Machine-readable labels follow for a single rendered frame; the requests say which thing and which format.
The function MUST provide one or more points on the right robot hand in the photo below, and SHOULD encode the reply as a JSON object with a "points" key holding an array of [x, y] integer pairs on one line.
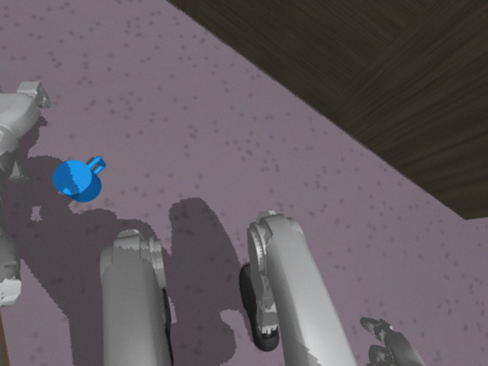
{"points": [[398, 352]]}

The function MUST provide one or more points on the right robot foot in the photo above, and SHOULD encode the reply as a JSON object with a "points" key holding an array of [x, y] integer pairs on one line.
{"points": [[263, 341]]}

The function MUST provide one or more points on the left robot hand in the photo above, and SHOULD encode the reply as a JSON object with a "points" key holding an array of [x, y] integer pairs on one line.
{"points": [[19, 112]]}

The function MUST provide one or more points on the left robot arm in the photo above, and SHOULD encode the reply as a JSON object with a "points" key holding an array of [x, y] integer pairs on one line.
{"points": [[10, 264]]}

